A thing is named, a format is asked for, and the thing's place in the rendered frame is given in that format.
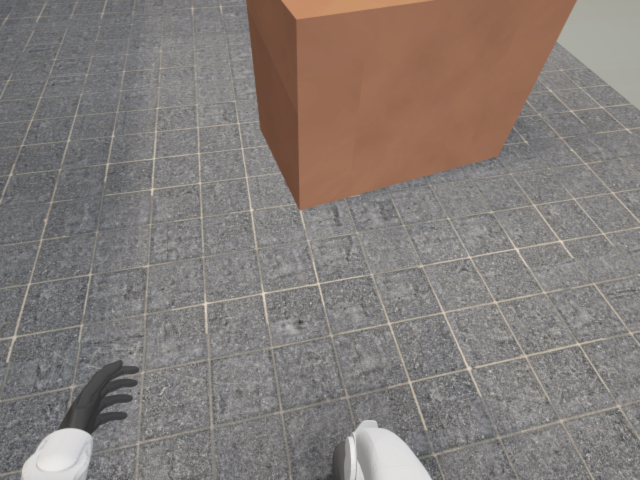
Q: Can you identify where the right robot shin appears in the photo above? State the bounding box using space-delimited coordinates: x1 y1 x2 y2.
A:
344 420 378 480

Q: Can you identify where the left robot hand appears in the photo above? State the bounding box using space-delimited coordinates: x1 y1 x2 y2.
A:
58 360 139 435

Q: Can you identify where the right robot thigh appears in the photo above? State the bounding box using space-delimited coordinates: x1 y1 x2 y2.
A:
345 428 432 480

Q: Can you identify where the left robot forearm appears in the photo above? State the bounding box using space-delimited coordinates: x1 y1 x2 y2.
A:
20 428 93 480

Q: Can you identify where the pedestal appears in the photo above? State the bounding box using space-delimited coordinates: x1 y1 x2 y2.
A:
246 0 577 210

